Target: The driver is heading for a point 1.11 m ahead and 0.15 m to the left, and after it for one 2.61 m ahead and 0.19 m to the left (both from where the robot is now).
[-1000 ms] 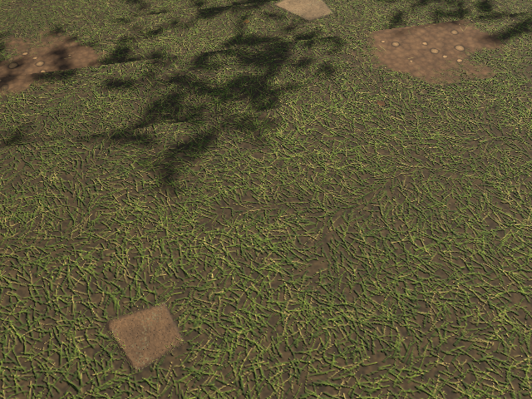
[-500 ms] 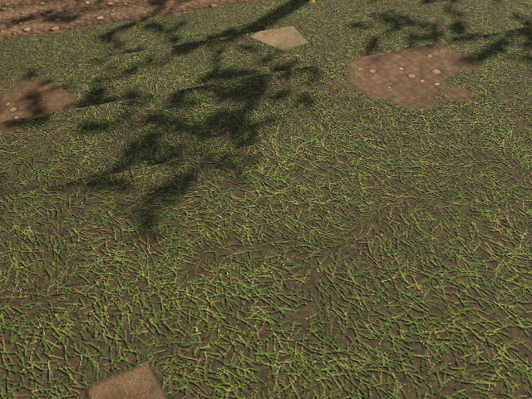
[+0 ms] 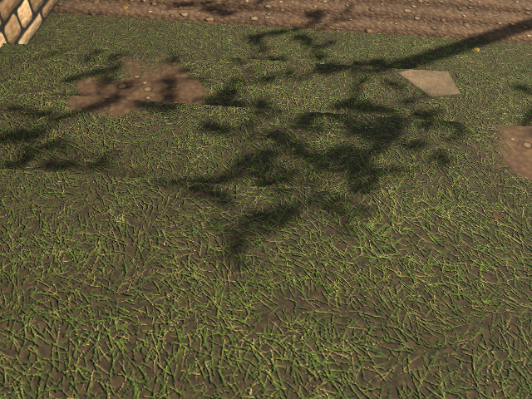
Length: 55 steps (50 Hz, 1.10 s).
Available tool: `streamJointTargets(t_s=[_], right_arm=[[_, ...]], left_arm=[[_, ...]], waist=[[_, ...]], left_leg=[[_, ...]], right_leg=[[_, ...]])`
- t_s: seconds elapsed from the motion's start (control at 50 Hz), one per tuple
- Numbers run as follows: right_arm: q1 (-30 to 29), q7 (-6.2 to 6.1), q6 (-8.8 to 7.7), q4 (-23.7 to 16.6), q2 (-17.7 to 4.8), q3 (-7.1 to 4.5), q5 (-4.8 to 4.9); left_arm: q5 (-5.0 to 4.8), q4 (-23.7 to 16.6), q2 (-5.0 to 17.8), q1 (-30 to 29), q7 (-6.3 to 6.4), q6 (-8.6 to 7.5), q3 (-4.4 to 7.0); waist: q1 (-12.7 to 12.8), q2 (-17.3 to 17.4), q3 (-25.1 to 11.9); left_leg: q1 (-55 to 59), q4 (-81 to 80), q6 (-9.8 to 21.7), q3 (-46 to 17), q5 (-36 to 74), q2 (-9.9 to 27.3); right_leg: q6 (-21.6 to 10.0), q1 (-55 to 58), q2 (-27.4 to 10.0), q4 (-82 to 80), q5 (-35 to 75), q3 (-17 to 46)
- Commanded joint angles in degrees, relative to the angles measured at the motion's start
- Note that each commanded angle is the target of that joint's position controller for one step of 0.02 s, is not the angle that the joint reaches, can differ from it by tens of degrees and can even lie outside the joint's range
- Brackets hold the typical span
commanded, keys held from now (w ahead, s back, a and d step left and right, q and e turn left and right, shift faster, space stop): w+q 0.46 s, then w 0.30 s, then w+e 0.24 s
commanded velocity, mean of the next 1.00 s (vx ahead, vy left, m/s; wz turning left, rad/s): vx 0.50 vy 0.00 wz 0.32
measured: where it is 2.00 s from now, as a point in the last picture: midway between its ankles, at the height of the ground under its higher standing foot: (249, 261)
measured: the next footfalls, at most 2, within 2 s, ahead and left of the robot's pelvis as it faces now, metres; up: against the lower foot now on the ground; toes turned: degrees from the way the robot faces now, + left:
left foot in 0.14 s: +0.26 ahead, +0.15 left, -0.19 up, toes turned +10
right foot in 0.52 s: +0.59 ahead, +0.00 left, -0.18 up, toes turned +18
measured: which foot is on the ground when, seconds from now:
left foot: up 0.00-0.12, down 0.14-0.54, up 0.56-0.98, down 1.00-1.00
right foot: down 0.00-0.16, up 0.18-0.50, down 0.52-1.00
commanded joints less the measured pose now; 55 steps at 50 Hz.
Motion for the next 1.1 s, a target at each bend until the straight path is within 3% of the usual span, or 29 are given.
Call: streamJointTargets(t_s=[0.02, 0.08, 0.12, 0.16, 0.18, 0.2, 0.22, 0.24, 0.28, 0.3, 0.36, 0.42, 0.48, 0.52, 0.54, 0.56, 0.58, 0.6, 0.68, 0.74, 0.86, 0.88, 0.96, 0.98, 1.0, 1.02, 1.04, 1.06, 1.1], right_arm=[[-10.4, -0.40, -0.73, -4.0, -4.0, -0.91, 0.17], [-12.4, -0.51, -0.70, -3.1, -4.3, -1.09, -0.03], [3.1, -1.48, -0.86, 3.3, -5.5, -2.41, 0.20], [28.7, -2.30, -2.04, 11.3, -17.1, -7.57, 0.32], [35.7, -1.57, -1.19, 13.4, -18.9, -7.89, 1.75], [40.9, -2.06, -0.32, 14.3, -14.4, -7.54, 0.48], [35.7, -2.81, -0.74, 12.8, -14.0, -7.19, 1.55], [26.9, -2.14, -0.98, 10.4, -13.5, -6.80, 3.43], [11.5, -1.32, -3.44, 5.9, -5.5, -3.27, 2.25], [7.9, -0.70, -3.87, 5.1, -7.7, -3.41, 2.19], [6.2, 0.72, -5.34, 4.6, -11.0, -4.58, 3.74], [9.2, 2.19, -4.55, 4.9, -11.7, -5.91, 2.21], [12.0, 1.55, -3.45, 4.3, -11.0, -6.16, 1.15], [9.5, 0.95, -4.26, 2.3, -9.5, -5.89, 0.11], [12.4, 1.04, -4.94, 0.9, -4.2, -4.70, 0.53], [21.4, 0.63, -5.73, 2.4, 0.7, -3.59, 1.33], [14.7, 0.17, -4.89, 3.0, -4.0, -4.63, 2.20], [11.5, -1.83, -4.17, 3.2, -5.6, -5.08, 2.34], [7.3, -3.81, -2.86, 1.6, -1.4, -2.89, 0.08], [3.7, -2.59, -2.59, 0.3, -2.9, -3.00, 2.02], [-1.7, -1.69, -1.01, -3.5, -3.7, -2.96, 1.32], [-0.6, -2.07, -1.37, -3.8, -3.8, -2.83, 1.16], [-1.6, -3.61, -2.56, -6.8, -5.4, -3.78, 1.94], [-0.1, -3.65, -2.94, -6.9, -5.5, -4.49, 3.76], [12.0, -3.85, -4.15, -2.8, -6.7, -4.88, 3.81], [19.4, -5.10, -4.76, -2.0, -11.3, -5.75, 4.20], [26.0, -3.76, -4.81, -0.9, -10.2, -5.65, 2.50], [21.6, -3.38, -4.94, 0.5, -9.3, -6.12, 1.68], [14.7, -3.45, -4.49, 0.6, -2.0, -3.69, 3.53]], left_arm=[[-1.21, 2.2, 5.6, 8.5, 0.51, 0.37, 0.54], [-1.98, 4.0, 8.0, 7.8, 0.64, 1.66, 1.42], [-0.36, 6.6, 10.9, 6.5, -0.66, 3.33, 2.13], [2.08, 6.1, 6.6, 9.0, -4.09, 3.41, 1.16], [0.69, 3.9, 4.7, 9.8, -6.49, 3.69, 0.75], [-1.62, -1.1, 9.1, -3.9, -7.22, 3.00, 1.98], [-3.28, -7.5, 10.5, -15.4, -6.58, 1.01, 2.34], [-3.06, -11.2, 9.6, -20.2, -5.12, -0.26, 2.24], [-1.77, -9.1, 8.9, -17.2, -1.18, -1.25, 2.30], [-1.69, -7.7, 8.2, -14.7, -0.61, 0.14, 2.44], [-2.46, -8.9, 5.3, -15.6, -1.03, 3.67, 0.43], [-3.16, -10.1, 6.5, -22.8, -1.33, 3.23, 0.09], [-2.02, -10.5, 11.1, -28.0, -1.61, 1.68, 1.70], [-2.65, -7.7, 15.6, -17.1, -1.18, 0.25, 4.05], [-3.28, -5.4, 20.0, -4.1, -0.83, -0.18, 5.45], [-3.55, -4.7, 18.2, 2.6, -1.90, 0.16, 4.37], [-2.27, -3.1, 15.8, 2.4, -2.49, 0.19, 4.47], [-3.39, -4.6, 12.2, -6.1, -2.49, 0.41, 3.87], [-4.11, -6.5, 5.4, -17.5, 0.10, -0.02, 2.21], [-3.16, -4.7, 8.6, -15.7, -0.27, -1.11, 4.00], [-2.84, -1.1, 10.8, -8.4, -4.91, -0.39, 5.20], [-1.28, -0.4, 10.0, -7.6, -4.80, -0.47, 5.02], [-2.40, -1.8, 12.3, -8.5, -3.21, -0.23, 6.41], [-4.36, -2.1, 14.1, -8.5, -3.61, 0.26, 7.17], [-0.91, -2.9, 13.3, -9.7, -4.57, 0.31, 7.03], [-1.22, -4.5, 4.7, -3.8, -5.17, -0.07, 4.98], [-2.70, -5.9, 3.8, -6.1, -5.81, -1.53, 4.82], [-4.12, -7.6, 7.0, -12.6, -4.70, -1.24, 5.98], [-2.37, -7.0, 6.9, -12.9, -2.91, 0.65, 6.31]], waist=[[3.0, -2.8, 11.4], [2.6, -1.4, 13.6], [-4.0, 0.7, 9.7], [-11.4, 11.8, -7.4], [-12.2, 12.4, -25.1], [-20.1, 5.3, -20.4], [-20.3, 3.1, -12.3], [-16.5, 0.1, -6.7], [-6.3, -5.9, 3.2], [-3.0, -1.8, 3.5], [-1.5, -1.9, 2.8], [-4.9, -1.6, 2.6], [-6.2, -2.2, 0.3], [-0.2, -4.3, -3.6], [3.0, -15.2, -14.7], [0.6, -21.4, -25.6], [3.3, -12.8, -9.5], [0.5, -8.7, -2.0], [-5.6, -4.7, -3.6], [-4.3, -4.2, -1.8], [-2.6, -6.0, 1.4], [-3.2, -7.2, 1.4], [-3.8, -5.8, 0.1], [-5.6, -6.2, -0.6], [-9.7, -4.4, -3.5], [-9.9, 10.2, -16.7], [-13.5, 9.8, -12.5], [-12.0, 0.0, 0.7], [-7.3, -2.3, 0.8]], left_leg=[[-4.2, -7.3, 0.3, 1.8, -1.9, 0.5], [3.3, -13.7, 0.6, 3.9, -8.0, 0.1], [20.1, -20.0, 1.0, 3.9, -0.4, 0.3], [67.7, -5.3, 10.5, 3.9, 21.9, 0.6], [89.8, 8.2, 19.8, -7.4, 34.5, 8.1], [87.8, 4.4, 19.6, -12.7, 26.3, 9.4], [75.4, -2.4, 18.3, -13.7, 7.9, 9.7], [63.7, -9.4, 18.9, -21.1, -18.9, 11.4], [27.8, -19.8, 18.6, -16.5, -10.6, 11.5], [18.6, -23.7, 20.3, -15.7, -12.0, 9.9], [8.9, -25.0, 16.7, -13.9, -17.6, 4.2], [11.6, -20.5, 14.1, -14.5, -22.0, 2.1], [15.7, -13.8, 10.2, -14.0, -23.5, -0.5], [6.5, -0.6, 4.8, -10.5, -17.1, -5.2], [0.4, 17.5, -0.3, -4.4, -33.8, -13.4], [-7.3, 37.3, -2.3, -2.4, -65.2, -16.8], [-18.7, 44.2, -1.5, -5.6, -61.5, -13.3], [-18.0, 43.7, -0.7, -4.7, -54.3, -8.9], [-2.2, 30.2, -2.1, -3.9, -47.9, -1.7], [0.7, 19.2, -4.3, -0.5, -38.7, -1.9], [10.6, 8.7, -4.0, 3.1, -32.2, -3.9], [10.6, 12.7, -3.3, 0.0, -28.5, -2.6], [15.9, 2.4, -1.9, 3.7, -39.6, -5.3], [25.8, -6.4, -1.2, 9.6, -43.5, -8.9], [42.6, -1.7, 1.5, 6.1, -31.4, -7.7], [62.8, -4.1, 16.6, -13.2, -12.7, 8.1], [58.2, -13.6, 24.7, -31.5, -18.2, 17.5], [45.7, -16.3, 21.3, -27.7, -27.5, 18.8], [35.1, -16.3, 16.3, -14.4, -30.6, 13.9]], right_leg=[[-10.1, -1.2, -15.9, -10.0, 16.0, 15.3], [-8.0, -0.9, -15.6, -6.9, 21.9, 13.9], [-5.1, -1.5, -15.1, 8.9, 30.9, 11.3], [3.1, -26.0, -5.4, 42.7, 18.1, 2.8], [6.1, -36.4, -0.9, 60.1, -3.5, 6.5], [5.6, -48.0, -0.1, 68.1, -5.7, 10.3], [4.5, -54.9, -2.4, 62.5, -3.5, 12.2], [3.2, -59.5, -4.6, 57.0, -0.6, 13.8], [0.6, -39.3, -10.7, 20.9, 23.3, 18.3], [1.3, -30.0, -10.9, 13.9, 22.2, 16.7], [2.0, -17.3, -8.7, -4.6, 27.2, 13.7], [0.7, -15.3, -4.7, -11.6, 43.9, 13.1], [-1.2, -10.9, -2.4, -10.9, 42.4, 10.5], [-5.7, 8.2, -2.7, -6.2, 45.3, 10.2], [-15.6, 25.6, -13.5, -10.7, 54.8, 24.4], [-26.9, 36.5, -26.9, -20.3, 51.6, 47.2], [-21.1, 24.8, -24.4, -26.8, 25.8, 51.3], [-16.6, 12.7, -21.8, -29.8, 10.2, 43.7], [-14.6, -4.2, -17.7, -37.0, 24.0, 32.3], [-14.4, -6.0, -14.5, -39.1, 33.9, 22.6], [-15.6, -11.7, -12.4, -35.3, 31.8, 20.3], [-15.7, -10.0, -14.2, -32.5, 33.7, 22.1], [-15.2, -4.3, -13.8, -20.4, 40.2, 24.0], [-15.3, -9.2, -10.4, -15.5, 43.3, 21.7], [-12.7, -20.1, -7.1, -2.2, 47.8, 20.6], [-5.4, -34.9, 1.7, 18.8, 19.8, 13.9], [-3.9, -47.7, 3.6, 30.6, 2.7, 17.6], [-4.1, -51.4, -0.8, 34.0, 8.7, 20.7], [-4.0, -46.4, -6.0, 32.3, 18.0, 18.6]])
Keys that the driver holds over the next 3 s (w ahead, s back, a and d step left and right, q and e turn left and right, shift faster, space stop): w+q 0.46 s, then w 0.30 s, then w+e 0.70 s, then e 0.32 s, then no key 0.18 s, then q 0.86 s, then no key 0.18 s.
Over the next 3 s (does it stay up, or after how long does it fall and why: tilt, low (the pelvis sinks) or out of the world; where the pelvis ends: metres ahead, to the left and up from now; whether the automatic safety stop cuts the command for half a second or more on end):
stays up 1.15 0.14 -0.29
